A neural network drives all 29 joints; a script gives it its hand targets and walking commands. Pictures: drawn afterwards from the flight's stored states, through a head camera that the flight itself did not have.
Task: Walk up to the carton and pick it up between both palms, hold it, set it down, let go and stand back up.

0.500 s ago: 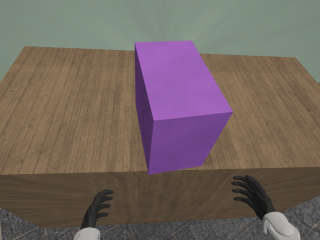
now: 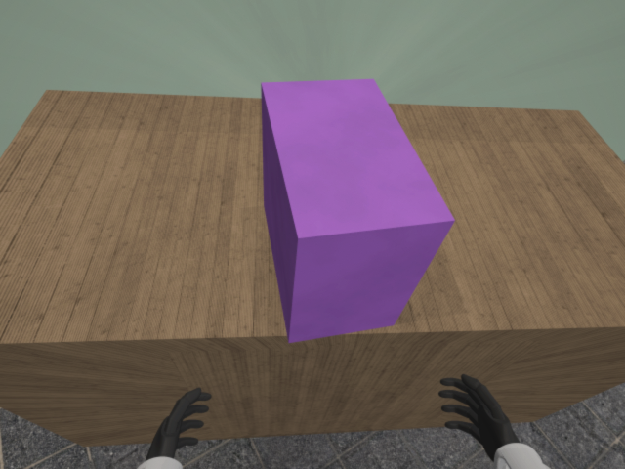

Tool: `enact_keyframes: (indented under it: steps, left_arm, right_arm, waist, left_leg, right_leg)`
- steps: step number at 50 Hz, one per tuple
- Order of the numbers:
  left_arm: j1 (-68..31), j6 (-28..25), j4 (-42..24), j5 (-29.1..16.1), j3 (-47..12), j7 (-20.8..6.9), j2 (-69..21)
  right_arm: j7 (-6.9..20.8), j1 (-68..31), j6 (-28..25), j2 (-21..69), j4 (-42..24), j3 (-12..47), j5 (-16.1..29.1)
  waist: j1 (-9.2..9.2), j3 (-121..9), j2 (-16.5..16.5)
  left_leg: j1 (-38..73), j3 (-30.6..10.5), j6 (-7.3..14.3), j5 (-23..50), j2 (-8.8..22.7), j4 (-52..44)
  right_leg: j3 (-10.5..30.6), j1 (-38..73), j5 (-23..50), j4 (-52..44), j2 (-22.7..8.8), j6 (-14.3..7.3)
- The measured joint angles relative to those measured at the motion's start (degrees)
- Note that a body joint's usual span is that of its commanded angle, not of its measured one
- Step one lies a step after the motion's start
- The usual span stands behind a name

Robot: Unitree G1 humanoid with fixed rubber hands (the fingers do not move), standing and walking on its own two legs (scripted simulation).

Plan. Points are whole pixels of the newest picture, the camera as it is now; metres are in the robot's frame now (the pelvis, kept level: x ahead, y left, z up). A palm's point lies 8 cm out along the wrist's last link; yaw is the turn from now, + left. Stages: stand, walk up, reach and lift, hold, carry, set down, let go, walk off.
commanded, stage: set down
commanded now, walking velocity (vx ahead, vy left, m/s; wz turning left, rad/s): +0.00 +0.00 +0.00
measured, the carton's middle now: (331, 210) +0.45 +0.01 +0.06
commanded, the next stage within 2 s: let go in 0.76 s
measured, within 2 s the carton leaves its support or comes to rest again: neither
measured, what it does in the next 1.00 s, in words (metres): stands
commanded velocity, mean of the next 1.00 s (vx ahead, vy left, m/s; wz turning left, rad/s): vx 0.00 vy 0.00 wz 0.00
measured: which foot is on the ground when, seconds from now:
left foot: down 0.00-1.00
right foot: down 0.00-1.00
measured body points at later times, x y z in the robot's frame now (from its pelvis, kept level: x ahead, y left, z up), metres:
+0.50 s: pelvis +0.02 -0.01 +0.00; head +0.05 +0.02 +0.45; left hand +0.18 +0.20 -0.10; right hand +0.20 -0.23 -0.09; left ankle +0.06 +0.07 -0.74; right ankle -0.04 -0.11 -0.74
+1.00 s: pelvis +0.02 -0.01 +0.00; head +0.06 +0.02 +0.45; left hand +0.18 +0.20 -0.10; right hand +0.19 -0.24 -0.09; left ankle +0.06 +0.07 -0.74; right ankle -0.04 -0.11 -0.74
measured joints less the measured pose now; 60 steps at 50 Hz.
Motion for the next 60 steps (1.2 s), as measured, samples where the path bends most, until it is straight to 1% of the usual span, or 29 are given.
enact_keyframes:
  steps: [7, 18, 34, 60]
  left_arm:
    - [-0.85, -0.02, 1.13, -0.07, 0.0, -1.07, 1.83]
    - [-0.9, -0.02, 2.29, -0.29, -0.01, -2.96, 2.44]
    - [-0.9, -0.09, 2.63, -0.3, 0.1, -3.63, 2.3]
    - [-0.9, -0.09, 2.86, -0.29, 0.29, -3.76, 1.83]
  right_arm:
    - [-1.46, -0.01, -0.44, 1.31, 2.16, -0.01, -1.03]
    - [-2.98, 0.0, -3.16, 1.36, 4.32, -0.02, -1.61]
    - [-3.01, 0.0, -5.88, 1.36, 6.97, -0.01, -1.61]
    - [-3.01, -0.01, -6.18, 1.36, 8.54, 0.0, -2.1]
  waist:
    - [0.0, 0.04, 0.0]
    - [0.0, 0.04, 0.0]
    - [0.0, 0.08, 0.0]
    - [0.0, 0.12, 0.0]
  left_leg:
    - [0.0, 0.0, 0.0, -0.33, -0.01, 0.01]
    - [0.0, 0.0, 0.0, -0.92, -0.02, 0.02]
    - [0.0, 0.0, 0.0, -1.38, -0.03, 0.03]
    - [0.0, 0.0, 0.0, -1.42, -0.02, 0.19]
  right_leg:
    - [0.0, 0.0, -0.34, 0.0, 0.0, -0.19]
    - [0.0, 0.0, -0.97, 0.0, 0.0, -0.49]
    - [0.0, 0.0, -1.42, 0.0, 0.0, -0.75]
    - [0.0, 0.05, -1.39, 0.0, 0.0, -0.75]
